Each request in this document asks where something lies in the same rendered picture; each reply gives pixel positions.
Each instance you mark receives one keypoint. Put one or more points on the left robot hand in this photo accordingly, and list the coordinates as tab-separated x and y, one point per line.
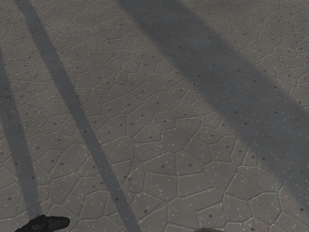
45	224

